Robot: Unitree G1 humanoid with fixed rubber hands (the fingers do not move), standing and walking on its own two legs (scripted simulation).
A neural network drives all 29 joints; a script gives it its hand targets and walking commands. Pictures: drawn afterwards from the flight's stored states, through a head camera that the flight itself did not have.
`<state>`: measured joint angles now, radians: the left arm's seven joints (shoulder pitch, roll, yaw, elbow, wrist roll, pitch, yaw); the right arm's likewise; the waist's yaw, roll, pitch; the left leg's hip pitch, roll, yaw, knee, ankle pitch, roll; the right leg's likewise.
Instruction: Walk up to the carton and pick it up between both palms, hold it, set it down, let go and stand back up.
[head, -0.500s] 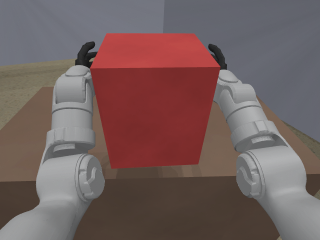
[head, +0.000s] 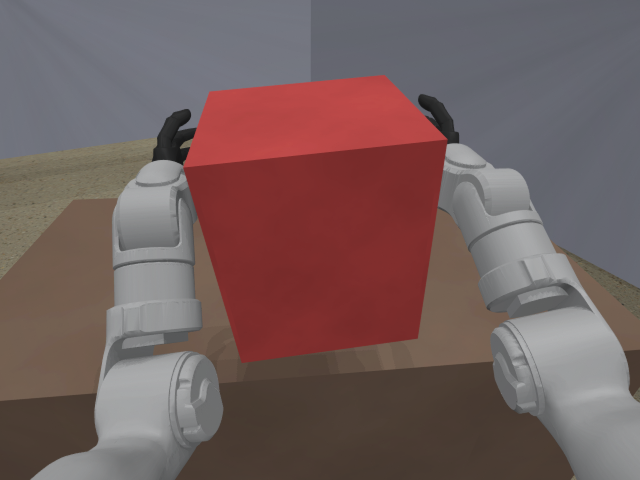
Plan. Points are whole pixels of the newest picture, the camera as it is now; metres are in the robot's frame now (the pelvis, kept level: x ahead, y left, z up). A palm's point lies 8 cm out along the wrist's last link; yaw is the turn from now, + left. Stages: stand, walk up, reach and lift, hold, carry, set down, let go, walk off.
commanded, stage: reach and lift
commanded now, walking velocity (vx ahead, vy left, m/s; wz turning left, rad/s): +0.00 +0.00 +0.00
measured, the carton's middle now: (314, 216) +0.36 -0.01 +0.25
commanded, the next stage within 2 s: hold in 0.12 s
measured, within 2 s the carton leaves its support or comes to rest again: neither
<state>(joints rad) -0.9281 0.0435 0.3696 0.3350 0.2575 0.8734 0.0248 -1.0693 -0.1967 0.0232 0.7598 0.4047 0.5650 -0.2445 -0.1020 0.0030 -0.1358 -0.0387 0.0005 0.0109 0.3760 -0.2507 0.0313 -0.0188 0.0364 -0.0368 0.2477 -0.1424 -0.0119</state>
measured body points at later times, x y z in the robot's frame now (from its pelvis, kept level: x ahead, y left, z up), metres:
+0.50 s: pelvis -0.02 -0.02 +0.00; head -0.11 +0.00 +0.44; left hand +0.38 +0.15 +0.33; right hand +0.37 -0.16 +0.34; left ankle -0.02 +0.09 -0.75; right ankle +0.00 -0.11 -0.75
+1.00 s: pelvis -0.02 -0.02 +0.00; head -0.11 +0.00 +0.44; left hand +0.38 +0.15 +0.34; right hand +0.38 -0.16 +0.35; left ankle -0.02 +0.09 -0.75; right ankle +0.00 -0.11 -0.75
